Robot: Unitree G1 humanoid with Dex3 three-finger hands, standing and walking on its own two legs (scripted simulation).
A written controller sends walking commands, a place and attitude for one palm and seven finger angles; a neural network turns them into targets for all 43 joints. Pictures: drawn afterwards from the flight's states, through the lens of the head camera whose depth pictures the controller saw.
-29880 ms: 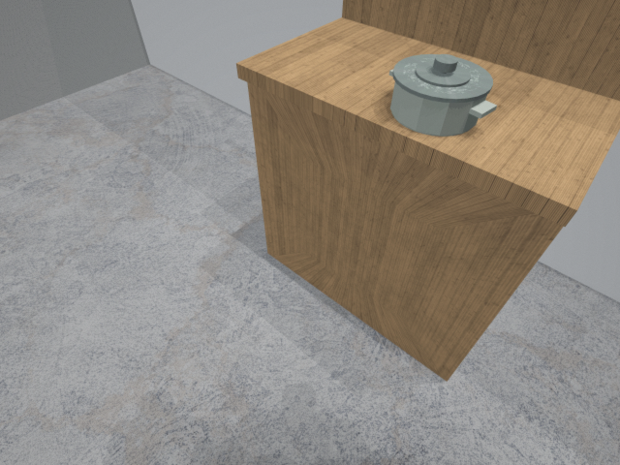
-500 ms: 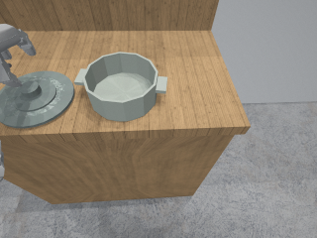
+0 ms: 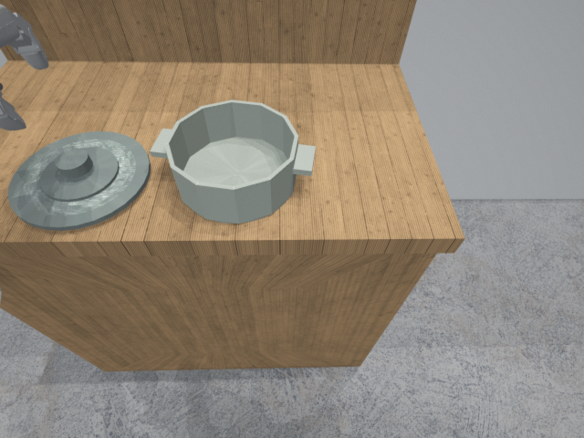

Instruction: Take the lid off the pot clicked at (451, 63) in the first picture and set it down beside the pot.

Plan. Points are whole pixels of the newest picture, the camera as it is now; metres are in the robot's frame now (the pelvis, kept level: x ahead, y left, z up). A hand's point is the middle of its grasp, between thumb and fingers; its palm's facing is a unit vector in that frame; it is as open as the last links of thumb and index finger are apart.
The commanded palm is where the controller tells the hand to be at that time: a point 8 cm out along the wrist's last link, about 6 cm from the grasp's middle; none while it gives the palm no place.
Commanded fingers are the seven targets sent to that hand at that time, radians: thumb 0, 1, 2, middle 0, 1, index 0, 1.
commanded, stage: raise the empty hand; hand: left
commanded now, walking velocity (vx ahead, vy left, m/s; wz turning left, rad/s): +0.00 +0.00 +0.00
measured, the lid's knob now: (74, 163) +0.48 +0.32 +0.10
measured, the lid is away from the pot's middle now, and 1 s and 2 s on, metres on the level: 0.24 0.24 0.24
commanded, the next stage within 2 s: draw the hand back to the body in 0.26 s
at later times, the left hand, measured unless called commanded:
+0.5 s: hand (14, 57) +0.48 +0.31 +0.26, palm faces -0.18 -0.07 -0.98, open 11.0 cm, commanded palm +0.44 +0.30 +0.32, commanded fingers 0.00 -0.14 0.92 -0.49 -0.59 -0.49 -0.59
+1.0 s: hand (34, 67) +0.42 +0.25 +0.28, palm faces +0.31 -0.79 -0.52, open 11.0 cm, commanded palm +0.36 +0.29 +0.31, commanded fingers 0.00 -0.06 0.91 -0.47 -0.57 -0.47 -0.57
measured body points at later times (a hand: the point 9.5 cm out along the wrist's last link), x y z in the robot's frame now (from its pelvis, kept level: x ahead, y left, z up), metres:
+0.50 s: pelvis +0.01 -0.01 +0.00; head +0.07 -0.02 +0.45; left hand +0.48 +0.31 +0.31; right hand +0.08 -0.28 -0.13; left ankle +0.02 +0.09 -0.73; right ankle -0.03 -0.14 -0.73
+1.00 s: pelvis +0.01 -0.02 +0.01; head +0.04 -0.03 +0.46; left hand +0.40 +0.29 +0.31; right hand +0.19 -0.25 -0.09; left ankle +0.02 +0.09 -0.73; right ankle -0.03 -0.14 -0.73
